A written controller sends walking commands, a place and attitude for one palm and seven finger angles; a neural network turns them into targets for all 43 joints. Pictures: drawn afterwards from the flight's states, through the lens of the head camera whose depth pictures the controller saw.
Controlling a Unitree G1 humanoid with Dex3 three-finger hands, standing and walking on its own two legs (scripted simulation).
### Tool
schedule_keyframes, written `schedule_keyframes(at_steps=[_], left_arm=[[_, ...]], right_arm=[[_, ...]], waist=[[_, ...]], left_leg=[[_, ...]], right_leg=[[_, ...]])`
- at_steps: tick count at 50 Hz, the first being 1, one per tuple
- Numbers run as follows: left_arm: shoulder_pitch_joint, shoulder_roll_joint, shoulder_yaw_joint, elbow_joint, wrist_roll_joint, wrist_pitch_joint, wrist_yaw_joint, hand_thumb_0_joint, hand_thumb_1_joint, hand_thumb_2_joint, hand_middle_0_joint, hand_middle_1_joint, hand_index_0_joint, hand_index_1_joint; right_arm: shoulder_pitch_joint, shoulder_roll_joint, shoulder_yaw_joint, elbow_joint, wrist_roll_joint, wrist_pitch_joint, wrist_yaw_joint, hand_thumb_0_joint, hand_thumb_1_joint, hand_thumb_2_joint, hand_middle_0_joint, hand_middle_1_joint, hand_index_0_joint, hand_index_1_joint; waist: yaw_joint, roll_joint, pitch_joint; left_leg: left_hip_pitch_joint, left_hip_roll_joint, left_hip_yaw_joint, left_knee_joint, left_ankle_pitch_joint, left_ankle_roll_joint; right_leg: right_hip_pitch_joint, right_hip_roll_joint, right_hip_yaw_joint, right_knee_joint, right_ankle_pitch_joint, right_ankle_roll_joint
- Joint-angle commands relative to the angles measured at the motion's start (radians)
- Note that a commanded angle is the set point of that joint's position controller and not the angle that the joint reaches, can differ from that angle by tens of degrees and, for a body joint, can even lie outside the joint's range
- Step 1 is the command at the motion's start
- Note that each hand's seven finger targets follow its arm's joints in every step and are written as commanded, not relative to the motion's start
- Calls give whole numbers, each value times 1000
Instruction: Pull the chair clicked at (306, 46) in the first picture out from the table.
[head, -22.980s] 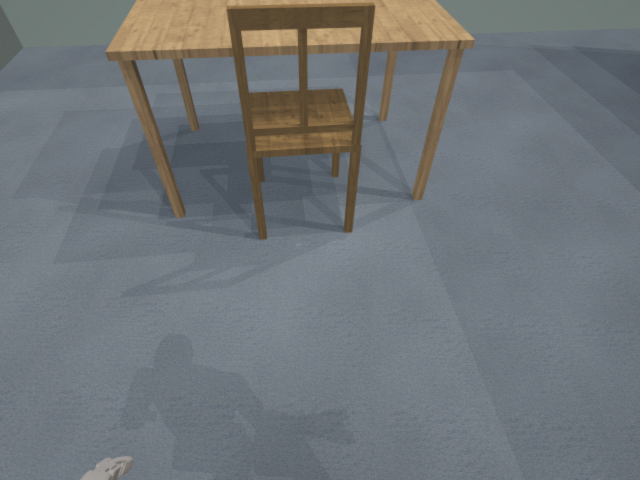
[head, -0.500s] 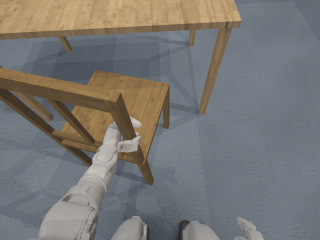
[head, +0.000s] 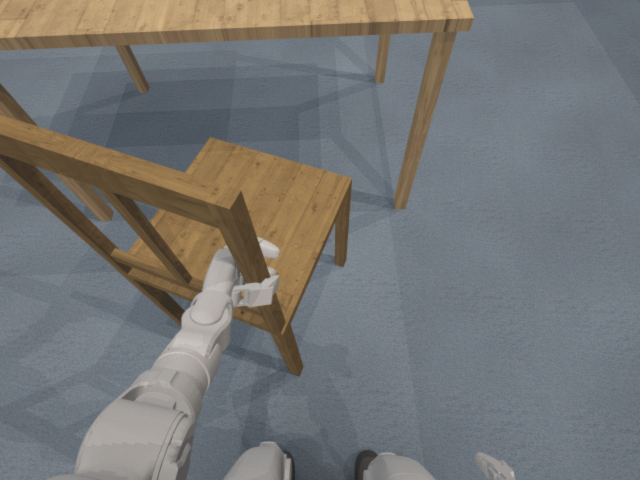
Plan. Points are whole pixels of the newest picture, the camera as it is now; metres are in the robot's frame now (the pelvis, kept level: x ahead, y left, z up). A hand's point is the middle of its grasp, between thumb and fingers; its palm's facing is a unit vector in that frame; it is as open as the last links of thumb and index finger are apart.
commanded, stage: step backward, pulling the chair out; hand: left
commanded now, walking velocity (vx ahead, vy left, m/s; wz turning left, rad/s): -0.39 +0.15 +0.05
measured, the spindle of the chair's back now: (153, 240) +0.45 +0.28 -0.07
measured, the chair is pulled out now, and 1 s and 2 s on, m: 0.35 0.61 0.67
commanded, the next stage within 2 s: stop walking, hand still on the chair in 0.72 s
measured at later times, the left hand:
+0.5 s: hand (255, 374) +0.24 +0.09 -0.06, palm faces -0.15 -0.98 -0.13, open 6.3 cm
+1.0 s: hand out of the picture +0.11 +0.09 -0.06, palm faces -0.15 -0.98 -0.13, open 6.4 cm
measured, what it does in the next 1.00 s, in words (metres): walks backwards: left foot, then right foot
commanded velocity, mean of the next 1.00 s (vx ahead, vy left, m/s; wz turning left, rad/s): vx -0.23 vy -0.05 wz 0.02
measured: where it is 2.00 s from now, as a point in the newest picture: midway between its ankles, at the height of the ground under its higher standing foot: outside the picture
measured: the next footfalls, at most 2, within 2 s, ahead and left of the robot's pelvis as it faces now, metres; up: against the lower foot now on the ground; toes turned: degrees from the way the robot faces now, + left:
left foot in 0.22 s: -0.05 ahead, +0.15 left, +0.00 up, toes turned +1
right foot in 0.44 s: -0.06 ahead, -0.09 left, +0.00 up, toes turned -1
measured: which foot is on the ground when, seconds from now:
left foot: up 0.00-0.20, down 0.22-0.48, up 0.50-0.68, down 0.70-1.00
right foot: down 0.00-0.26, up 0.28-0.42, down 0.44-0.72, up 0.74-0.88, down 0.90-1.00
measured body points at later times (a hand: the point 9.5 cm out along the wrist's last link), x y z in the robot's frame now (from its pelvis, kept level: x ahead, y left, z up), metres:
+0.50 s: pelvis -0.12 +0.01 +0.00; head -0.03 +0.00 +0.44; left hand +0.25 +0.15 -0.05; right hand -0.03 -0.22 -0.15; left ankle -0.09 +0.15 -0.72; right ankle -0.10 -0.09 -0.73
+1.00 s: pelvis -0.23 +0.01 +0.00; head -0.15 -0.01 +0.44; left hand +0.11 +0.15 -0.05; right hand -0.15 -0.22 -0.14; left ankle -0.18 +0.16 -0.73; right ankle -0.20 -0.09 -0.73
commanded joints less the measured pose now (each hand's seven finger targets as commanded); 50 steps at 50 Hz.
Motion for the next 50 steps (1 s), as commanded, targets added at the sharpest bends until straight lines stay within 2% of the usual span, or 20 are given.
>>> schedule_keyframes(at_steps=[1, 5, 9, 11, 14, 16, 18, 21, 23, 25, 27, 32, 33, 35, 38, 42, 45, 46, 48, 50], left_arm=[[-306, 209, 37, -145, 32, -24, 35, 0, 900, 900, -500, -1450, -500, -1450], [-306, 168, 22, -188, 35, -12, 46, 0, 900, 900, -500, -1450, -500, -1450], [-300, 138, -19, -238, 21, -3, 49, 0, 900, 900, -500, -1450, -500, -1450], [-342, 93, -58, -282, 21, -9, 47, 0, 900, 900, -500, -1450, -500, -1450], [-434, 15, -97, -349, 21, -26, 27, 0, 900, 900, -500, -1450, -500, -1450], [-444, 44, -61, -334, 30, -32, 33, 0, 900, 900, -500, -1450, -500, -1450], [-388, 56, -44, -254, 37, -39, 40, 0, 900, 900, -500, -1450, -500, -1450], [-375, 99, -27, -206, 52, -58, 36, 0, 900, 900, -500, -1450, -500, -1450], [-362, 135, -30, -176, 48, -70, 29, 0, 900, 900, -500, -1450, -500, -1450], [-313, 204, 27, -156, 41, -40, 33, 0, 900, 900, -500, -1450, -500, -1450], [-330, 169, 13, -173, 38, -28, 33, 0, 900, 900, -500, -1450, -500, -1450], [-279, 142, -2, -180, 24, -14, 49, 0, 900, 900, -500, -1450, -500, -1450], [-293, 129, -23, -196, 18, -14, 49, 0, 900, 900, -500, -1450, -500, -1450], [-330, 79, -52, -238, 16, -17, 47, 0, 900, 900, -500, -1450, -500, -1450], [-414, 3, -99, -284, 14, -17, 29, 0, 900, 900, -500, -1450, -500, -1450], [-297, 67, -46, -402, 26, -36, 32, 0, 900, 900, -500, -1450, -500, -1450], [-202, 48, -78, -425, 35, -20, 20, 0, 900, 900, -500, -1450, -500, -1450], [-170, 51, -87, -427, 38, -7, 17, 0, 900, 900, -500, -1450, -500, -1450], [-133, 123, -26, -403, 27, 24, 40, 0, 900, 900, -500, -1450, -500, -1450], [-119, 120, -32, -425, 22, 27, 46, 0, 900, 900, -500, -1450, -500, -1450]], right_arm=[[12, -185, -75, -78, 21, -53, -31, 0, -900, -900, 200, 300, 200, 300], [20, -154, -36, -63, 12, -55, -45, 0, -900, -900, 200, 300, 200, 300], [60, -182, -38, -59, 14, -44, -64, 0, -900, -900, 200, 300, 200, 300], [45, -219, -57, -97, 13, -30, -64, 0, -900, -900, 200, 300, 200, 300], [41, -157, -49, -126, -21, -21, -40, 0, -900, -900, 200, 300, 200, 300], [44, -151, -57, -116, -27, -22, -28, 0, -900, -900, 200, 300, 200, 300], [90, -172, -71, -84, -23, -28, -12, 0, -900, -900, 200, 300, 200, 300], [96, -182, -72, -63, -3, -46, -9, 0, -900, -900, 200, 300, 200, 300], [67, -161, -61, -76, 7, -50, -26, 0, -900, -900, 200, 300, 200, 300], [29, -184, -75, -70, 19, -57, -34, 0, -900, -900, 200, 300, 200, 300], [17, -163, -56, -69, 14, -65, -38, 0, -900, -900, 200, 300, 200, 300], [47, -162, -29, -59, 11, -60, -60, 0, -900, -900, 200, 300, 200, 300], [60, -175, -33, -59, 14, -61, -62, 0, -900, -900, 200, 300, 200, 300], [59, -212, -54, -96, 10, -50, -55, 0, -900, -900, 200, 300, 200, 300], [33, -156, -37, -129, -13, -45, -33, 0, -900, -900, 200, 300, 200, 300], [91, -174, -64, -148, -9, -51, -7, 0, -900, -900, 200, 300, 200, 300], [52, -160, -46, -177, 7, -52, -11, 0, -900, -900, 200, 300, 200, 300], [31, -159, -41, -188, 5, -58, -15, 0, -900, -900, 200, 300, 200, 300], [32, -152, -43, -187, 20, -53, -25, 0, -900, -900, 200, 300, 200, 300], [14, -136, -35, -176, 13, -54, -32, 0, -900, -900, 200, 300, 200, 300]], waist=[[54, -208, -545], [31, -164, -544], [10, -176, -560], [8, -2, -538], [-9, 204, -538], [-1, 178, -500], [1, 104, -501], [-2, 19, -536], [4, -130, -468], [50, -253, -522], [44, -174, -537], [21, -180, -539], [13, -165, -543], [20, 44, -518], [10, 214, -470], [15, 67, -506], [10, 35, -522], [12, 45, -487], [18, -149, -484], [17, -169, -452]], left_leg=[[-28, -44, -102, 348, -234, -7], [19, -48, -57, 156, -182, -11], [190, -12, -2, -226, 121, 5], [297, 143, -129, -237, 576, 74], [384, 248, -194, -240, 776, 140], [413, 278, -202, -205, 857, 175], [543, 258, -168, -86, 1049, 149], [413, 167, -78, 7, 841, 71], [83, 32, 6, 87, 99, -11], [-13, -34, -69, 299, -232, -14], [-19, -23, -101, 294, -223, -10], [164, -31, -1, -138, 12, -3], [226, 1, 1, -235, 165, 9], [271, 168, -156, -231, 528, 94], [276, 274, -253, -283, 524, 178], [432, 253, -195, -116, 784, 157], [302, 130, -89, -102, 435, 82], [243, 93, -58, -129, 295, 65], [190, 38, -12, -119, 76, 35], [217, -1, 15, -112, -1, 36]], right_leg=[[297, -417, 274, -87, 802, -109], [330, -365, 190, -76, 728, -101], [293, -265, 107, -30, 583, -12], [124, -125, 32, 59, 345, 60], [-36, -81, 33, 262, -131, 47], [-105, -76, 60, 306, -239, 32], [-81, -79, 63, 114, -118, 20], [151, -108, 62, -100, 384, 23], [306, -300, 188, -91, 776, -52], [323, -410, 282, -91, 878, -122], [317, -420, 250, -70, 783, -147], [286, -283, 111, -46, 543, -42], [254, -251, 87, -12, 463, -10], [117, -103, 29, 90, 206, 58], [-22, -73, 38, 285, -237, 44], [53, -72, 63, 32, -84, 32], [260, -112, 76, -136, 198, 26], [255, -138, 85, -129, 180, 18], [245, -188, 158, -155, -11, -17], [178, -223, 186, -200, -117, -30]])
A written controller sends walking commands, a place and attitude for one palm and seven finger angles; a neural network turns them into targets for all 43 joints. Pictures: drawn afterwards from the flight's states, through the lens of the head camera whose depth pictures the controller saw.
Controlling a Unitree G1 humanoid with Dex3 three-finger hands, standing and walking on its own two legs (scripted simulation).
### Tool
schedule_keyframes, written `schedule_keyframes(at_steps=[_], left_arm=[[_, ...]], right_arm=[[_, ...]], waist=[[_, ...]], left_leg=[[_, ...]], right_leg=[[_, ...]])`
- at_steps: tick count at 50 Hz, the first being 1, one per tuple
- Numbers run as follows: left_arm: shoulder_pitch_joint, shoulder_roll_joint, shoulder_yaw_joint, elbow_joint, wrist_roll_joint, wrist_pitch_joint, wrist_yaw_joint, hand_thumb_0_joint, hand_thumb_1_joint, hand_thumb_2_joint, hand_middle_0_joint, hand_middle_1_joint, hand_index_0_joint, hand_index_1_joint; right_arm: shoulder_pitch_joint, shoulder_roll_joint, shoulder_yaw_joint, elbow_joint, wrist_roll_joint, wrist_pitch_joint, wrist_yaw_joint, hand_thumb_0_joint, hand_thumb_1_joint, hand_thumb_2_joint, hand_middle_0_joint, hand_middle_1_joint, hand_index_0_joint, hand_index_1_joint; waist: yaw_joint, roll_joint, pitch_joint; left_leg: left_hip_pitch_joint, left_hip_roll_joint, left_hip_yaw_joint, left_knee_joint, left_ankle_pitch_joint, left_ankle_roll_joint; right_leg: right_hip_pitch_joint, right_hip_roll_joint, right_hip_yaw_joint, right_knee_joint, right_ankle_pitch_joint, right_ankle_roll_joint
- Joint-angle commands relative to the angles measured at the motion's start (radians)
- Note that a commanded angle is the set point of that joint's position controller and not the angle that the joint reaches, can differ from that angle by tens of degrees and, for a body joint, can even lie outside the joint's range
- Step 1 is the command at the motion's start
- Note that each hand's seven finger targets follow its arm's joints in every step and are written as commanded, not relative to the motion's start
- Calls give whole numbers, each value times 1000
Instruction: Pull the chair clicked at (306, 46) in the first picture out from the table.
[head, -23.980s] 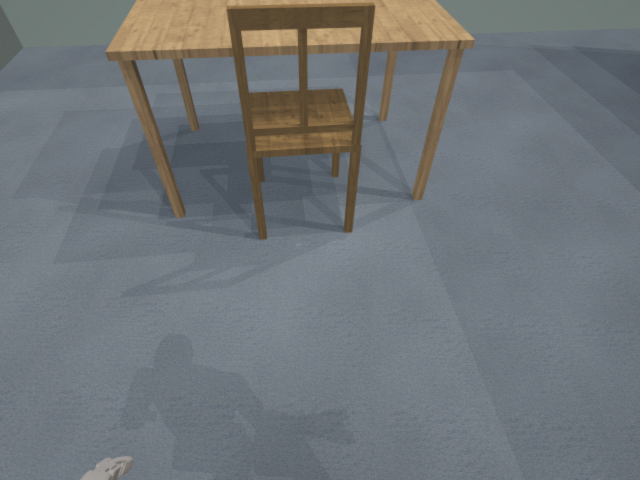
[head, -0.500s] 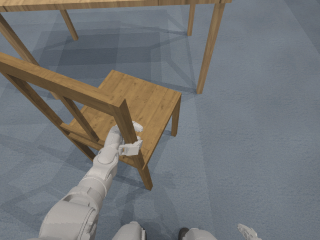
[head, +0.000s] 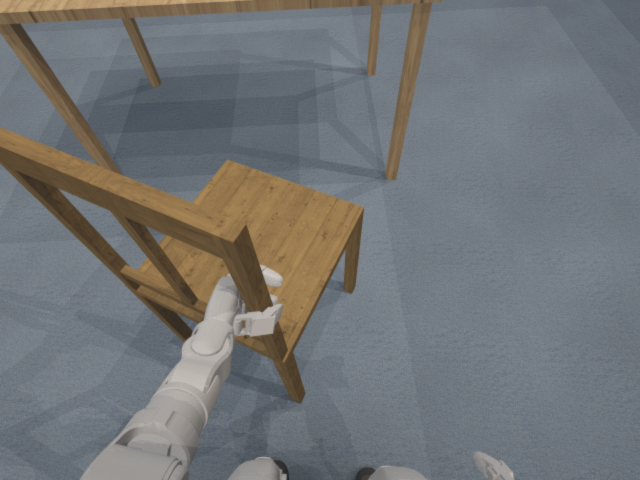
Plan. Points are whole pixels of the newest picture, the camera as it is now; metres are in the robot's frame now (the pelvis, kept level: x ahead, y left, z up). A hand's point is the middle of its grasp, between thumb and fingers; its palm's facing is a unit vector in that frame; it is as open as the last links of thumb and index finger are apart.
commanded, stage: stop walking, hand still on the chair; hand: left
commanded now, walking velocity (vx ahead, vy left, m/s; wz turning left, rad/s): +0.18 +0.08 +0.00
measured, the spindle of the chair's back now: (161, 261) +0.43 +0.27 -0.08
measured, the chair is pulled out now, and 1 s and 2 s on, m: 0.61 0.67 0.67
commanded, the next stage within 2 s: open the thumb and straighten the fingers in 0.92 s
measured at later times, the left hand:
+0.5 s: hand (274, 353) +0.28 +0.07 -0.06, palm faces -0.21 -0.97 -0.11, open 6.1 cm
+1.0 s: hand (273, 354) +0.27 +0.07 -0.06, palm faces -0.20 -0.97 -0.11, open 6.2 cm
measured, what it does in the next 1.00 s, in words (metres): stands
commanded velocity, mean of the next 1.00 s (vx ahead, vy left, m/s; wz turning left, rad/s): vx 0.02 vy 0.02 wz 0.00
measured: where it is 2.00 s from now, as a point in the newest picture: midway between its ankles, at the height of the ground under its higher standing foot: outside the picture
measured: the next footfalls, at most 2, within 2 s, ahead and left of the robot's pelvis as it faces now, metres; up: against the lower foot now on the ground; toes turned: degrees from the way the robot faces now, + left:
none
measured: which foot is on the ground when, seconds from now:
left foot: down 0.00-1.00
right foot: down 0.00-1.00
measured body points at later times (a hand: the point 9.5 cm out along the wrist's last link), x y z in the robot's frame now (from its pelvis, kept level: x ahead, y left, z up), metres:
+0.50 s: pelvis +0.03 +0.02 +0.00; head +0.04 +0.00 +0.45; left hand +0.28 +0.12 -0.05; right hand +0.18 -0.20 -0.11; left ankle +0.04 +0.15 -0.73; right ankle +0.02 -0.10 -0.73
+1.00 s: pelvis +0.04 +0.01 +0.01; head +0.05 +0.00 +0.46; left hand +0.28 +0.13 -0.05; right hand +0.18 -0.22 -0.11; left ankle +0.04 +0.15 -0.73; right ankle +0.02 -0.10 -0.73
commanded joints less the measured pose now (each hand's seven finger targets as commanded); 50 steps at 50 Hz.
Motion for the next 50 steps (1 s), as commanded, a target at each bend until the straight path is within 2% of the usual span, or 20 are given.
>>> schedule_keyframes(at_steps=[1, 4, 5, 8, 10, 11, 14, 16, 20, 21, 24, 28, 30, 31, 34, 40, 41, 45, 46, 50], left_arm=[[-278, 124, 6, -239, 22, -29, 43, 0, 900, 900, -500, -1450, -500, -1450], [-233, 99, -9, -246, 29, -33, 47, 0, 900, 900, -500, -1450, -500, -1450], [-227, 87, -19, -263, 28, -36, 48, 0, 900, 900, -500, -1450, -500, -1450], [-159, 53, -48, -256, 28, -39, 50, 0, 900, 900, -500, -1450, -500, -1450], [-118, 35, -63, -262, 30, -43, 50, 0, 900, 900, -500, -1450, -500, -1450], [-109, 22, -81, -285, 29, -44, 47, 0, 900, 900, -500, -1450, -500, -1450], [-36, -8, -111, -309, 34, -48, 47, 0, 900, 900, -500, -1450, -500, -1450], [15, -24, -133, -312, 35, -46, 44, 0, 900, 900, -500, -1450, -500, -1450], [69, -39, -155, -369, 42, -43, 49, 0, 900, 900, -500, -1450, -500, -1450], [85, -37, -161, -381, 43, -42, 48, 0, 900, 900, -500, -1450, -500, -1450], [119, -33, -162, -416, 49, -32, 53, 0, 900, 900, -500, -1450, -500, -1450], [155, -33, -174, -448, 50, -19, 54, 0, 900, 900, -500, -1450, -500, -1450], [170, -38, -179, -458, 50, -14, 53, 0, 900, 900, -500, -1450, -500, -1450], [179, -26, -178, -467, 49, -13, 53, 0, 900, 900, -500, -1450, -500, -1450], [200, -31, -178, -480, 50, -12, 56, 0, 900, 900, -500, -1450, -500, -1450], [236, -30, -181, -508, 46, -9, 55, 0, 900, 900, -500, -1450, -500, -1450], [244, -22, -183, -498, 43, -8, 54, 0, 900, 900, -500, -1450, -500, -1450], [240, -25, -179, -496, 42, -6, 57, 0, 900, 900, -500, -1450, -500, -1450], [241, -16, -178, -497, 40, -7, 57, 0, 900, 900, -500, -1450, -500, -1450], [234, -17, -170, -500, 41, -9, 61, 0, 900, 900, -500, -1450, -500, -1450]], right_arm=[[-34, -139, -52, -110, 1, -45, -29, 0, -900, -900, 200, 300, 200, 300], [-47, -117, -37, -104, -13, -37, -29, 0, -900, -900, 200, 300, 200, 300], [-50, -115, -36, -108, -12, -35, -29, 0, -900, -900, 200, 300, 200, 300], [-64, -108, -33, -110, -17, -25, -33, 0, -900, -900, 200, 300, 200, 300], [-67, -105, -33, -109, -20, -20, -34, 0, -900, -900, 200, 300, 200, 300], [-80, -104, -32, -113, -18, -21, -36, 0, -900, -900, 200, 300, 200, 300], [-86, -108, -30, -122, -23, -21, -36, 0, -900, -900, 200, 300, 200, 300], [-95, -112, -28, -126, -25, -22, -40, 0, -900, -900, 200, 300, 200, 300], [-97, -113, -26, -142, -31, -17, -37, 0, -900, -900, 200, 300, 200, 300], [-97, -116, -26, -142, -29, -19, -38, 0, -900, -900, 200, 300, 200, 300], [-93, -114, -25, -151, -34, -13, -35, 0, -900, -900, 200, 300, 200, 300], [-97, -111, -22, -157, -36, -5, -36, 0, -900, -900, 200, 300, 200, 300], [-100, -109, -21, -162, -35, 1, -35, 0, -900, -900, 200, 300, 200, 300], [-103, -113, -22, -159, -33, 1, -37, 0, -900, -900, 200, 300, 200, 300], [-108, -104, -17, -166, -36, 9, -36, 0, -900, -900, 200, 300, 200, 300], [-115, -100, -17, -177, -33, 21, -39, 0, -900, -900, 200, 300, 200, 300], [-119, -104, -18, -172, -30, 22, -42, 0, -900, -900, 200, 300, 200, 300], [-118, -99, -18, -176, -29, 32, -40, 0, -900, -900, 200, 300, 200, 300], [-120, -104, -20, -173, -26, 32, -42, 0, -900, -900, 200, 300, 200, 300], [-118, -100, -18, -179, -28, 38, -40, 0, -900, -900, 200, 300, 200, 300]], waist=[[21, -102, -425], [26, -83, -380], [28, -106, -370], [32, -123, -304], [35, -147, -281], [32, -121, -272], [43, -102, -303], [43, -78, -296], [50, -67, -347], [48, -39, -339], [51, -70, -380], [46, -78, -380], [44, -94, -373], [42, -71, -365], [45, -73, -370], [42, -87, -388], [40, -85, -367], [41, -95, -356], [40, -76, -346], [43, -73, -356]], left_leg=[[176, -27, 20, -21, -78, 43], [186, -21, 10, -55, -76, 61], [173, -18, 6, -63, -64, 64], [170, -22, 2, -62, -63, 67], [171, -22, -5, -64, -27, 67], [183, -15, -10, -84, 11, 68], [206, 13, -37, -111, 158, 76], [222, 25, -48, -123, 217, 78], [242, 39, -62, -137, 271, 81], [251, 38, -58, -140, 282, 79], [268, 39, -52, -132, 302, 77], [271, 31, -33, -121, 320, 69], [265, 28, -30, -121, 314, 66], [273, 28, -26, -123, 318, 66], [265, 29, -32, -123, 329, 67], [270, 26, -22, -111, 363, 63], [264, 25, -24, -116, 349, 62], [257, 21, -21, -119, 305, 60], [261, 22, -19, -123, 302, 61], [256, 22, -24, -128, 299, 62]], right_leg=[[76, -219, 190, -198, -184, -24], [43, -200, 171, -194, -257, 3], [58, -201, 174, -192, -245, 5], [9, -209, 175, -209, -291, 0], [5, -215, 177, -210, -236, -5], [7, -207, 159, -194, -171, -3], [60, -170, 112, -121, 37, 12], [51, -154, 85, -96, 106, 19], [84, -138, 68, -67, 153, 26], [66, -135, 62, -66, 159, 27], [94, -134, 63, -64, 191, 28], [101, -147, 69, -72, 257, 25], [105, -149, 71, -78, 263, 24], [87, -150, 70, -83, 262, 24], [106, -152, 65, -79, 273, 24], [140, -166, 63, -79, 359, 21], [123, -166, 61, -88, 341, 22], [119, -169, 68, -104, 308, 18], [107, -170, 65, -110, 295, 19], [121, -166, 61, -109, 271, 18]])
